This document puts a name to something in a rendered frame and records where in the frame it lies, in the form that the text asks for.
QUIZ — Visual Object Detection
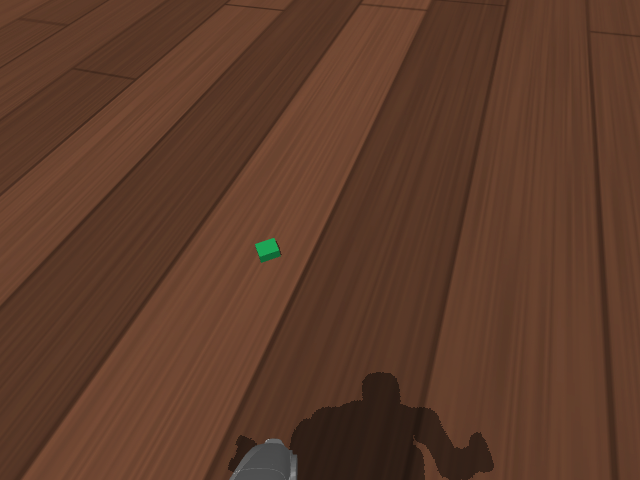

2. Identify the small box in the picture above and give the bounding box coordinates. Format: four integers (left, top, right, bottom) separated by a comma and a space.
255, 238, 280, 263

